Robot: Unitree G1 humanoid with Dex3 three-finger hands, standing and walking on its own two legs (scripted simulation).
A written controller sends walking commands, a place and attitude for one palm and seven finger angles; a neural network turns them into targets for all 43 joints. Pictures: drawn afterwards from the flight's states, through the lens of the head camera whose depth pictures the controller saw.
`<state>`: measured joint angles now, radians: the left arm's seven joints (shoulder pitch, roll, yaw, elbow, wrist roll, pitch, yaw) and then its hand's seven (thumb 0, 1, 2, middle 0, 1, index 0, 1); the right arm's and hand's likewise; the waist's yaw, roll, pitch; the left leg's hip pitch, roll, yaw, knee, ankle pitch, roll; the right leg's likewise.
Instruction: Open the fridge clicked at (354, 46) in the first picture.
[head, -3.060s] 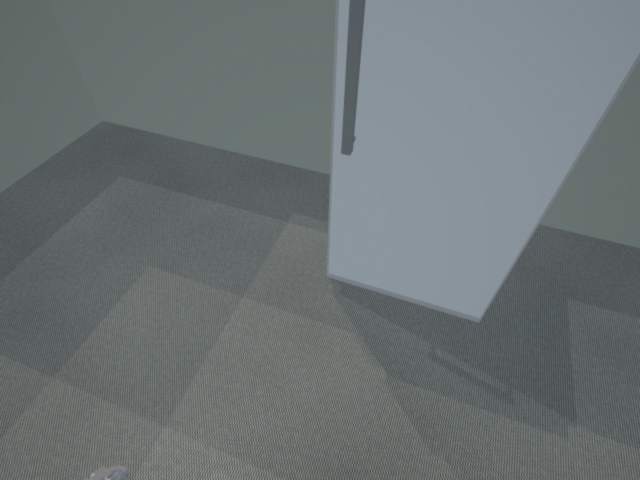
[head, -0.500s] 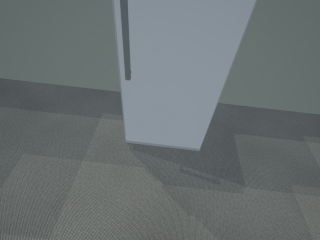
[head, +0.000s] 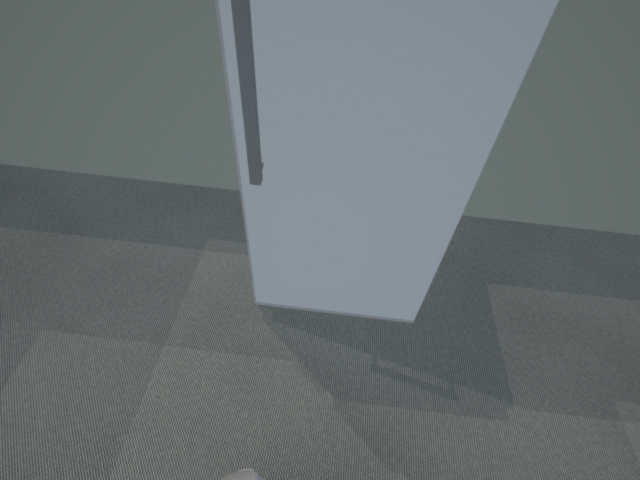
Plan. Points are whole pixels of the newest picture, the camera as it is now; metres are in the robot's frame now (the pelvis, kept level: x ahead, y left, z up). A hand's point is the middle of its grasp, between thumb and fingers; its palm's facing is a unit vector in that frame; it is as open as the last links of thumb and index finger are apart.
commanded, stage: take the last steps up to it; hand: left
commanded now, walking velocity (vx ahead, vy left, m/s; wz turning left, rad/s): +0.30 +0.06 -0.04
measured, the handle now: (250, 71) +0.75 +0.18 +0.15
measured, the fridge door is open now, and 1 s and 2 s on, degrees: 0 0 0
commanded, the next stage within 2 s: come to a stop and stand still in 0.42 s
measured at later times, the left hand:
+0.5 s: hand (190, 398) +0.27 +0.22 -0.17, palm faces -0.04 -0.98 -0.18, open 7.3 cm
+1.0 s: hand (173, 375) +0.31 +0.27 -0.19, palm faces +0.03 -0.98 -0.18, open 7.3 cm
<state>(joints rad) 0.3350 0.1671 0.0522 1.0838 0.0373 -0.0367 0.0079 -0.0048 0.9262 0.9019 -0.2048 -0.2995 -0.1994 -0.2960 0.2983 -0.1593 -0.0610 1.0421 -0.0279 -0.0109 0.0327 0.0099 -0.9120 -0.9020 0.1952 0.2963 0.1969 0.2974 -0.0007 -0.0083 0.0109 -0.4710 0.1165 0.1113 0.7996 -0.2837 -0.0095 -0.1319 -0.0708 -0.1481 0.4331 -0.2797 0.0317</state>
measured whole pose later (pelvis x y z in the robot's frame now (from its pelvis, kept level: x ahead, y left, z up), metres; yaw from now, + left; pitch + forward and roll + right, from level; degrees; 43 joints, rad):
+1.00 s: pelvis +0.23 +0.08 -0.02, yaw -2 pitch -2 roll -1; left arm 0.16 0.20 0.07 0.98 0.02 0.06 0.03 0.00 0.91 0.90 -0.20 -0.30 -0.20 -0.30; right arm 0.15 -0.17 -0.05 0.96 -0.03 0.00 -0.02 0.00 -0.91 -0.90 0.19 0.30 0.20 0.30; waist 0.01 -0.05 0.08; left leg -0.32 0.02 0.07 0.66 -0.31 0.02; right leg -0.40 -0.06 -0.08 0.70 -0.34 0.01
